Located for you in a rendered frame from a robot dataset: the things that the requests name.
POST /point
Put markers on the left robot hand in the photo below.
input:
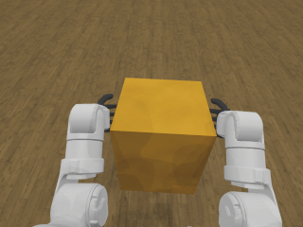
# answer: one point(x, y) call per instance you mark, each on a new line
point(102, 100)

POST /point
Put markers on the carton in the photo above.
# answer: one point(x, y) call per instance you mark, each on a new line
point(162, 135)

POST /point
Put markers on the right robot forearm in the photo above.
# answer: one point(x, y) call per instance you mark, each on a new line
point(245, 156)

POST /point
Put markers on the left robot forearm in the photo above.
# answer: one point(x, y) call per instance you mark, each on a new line
point(83, 153)

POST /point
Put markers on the left robot upper arm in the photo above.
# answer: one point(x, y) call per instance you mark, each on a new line
point(79, 205)

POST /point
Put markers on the right robot hand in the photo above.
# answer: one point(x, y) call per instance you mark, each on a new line
point(223, 107)

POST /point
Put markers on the right robot upper arm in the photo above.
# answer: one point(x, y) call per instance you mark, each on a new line
point(246, 209)

